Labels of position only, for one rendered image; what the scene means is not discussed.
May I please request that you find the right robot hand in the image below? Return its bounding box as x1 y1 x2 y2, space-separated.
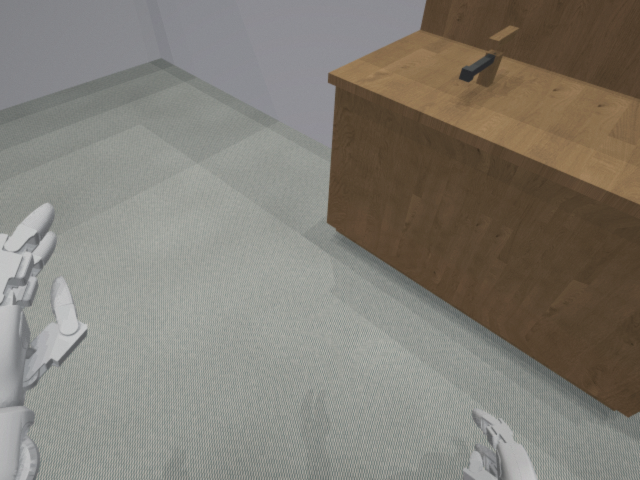
463 408 538 480

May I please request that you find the left robot hand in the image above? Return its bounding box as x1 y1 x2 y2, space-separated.
0 203 87 408

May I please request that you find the tap lever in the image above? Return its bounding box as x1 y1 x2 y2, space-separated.
459 54 495 82

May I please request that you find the counter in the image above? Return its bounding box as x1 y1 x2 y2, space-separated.
327 0 640 418

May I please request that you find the left robot forearm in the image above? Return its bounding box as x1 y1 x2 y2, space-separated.
0 406 40 480

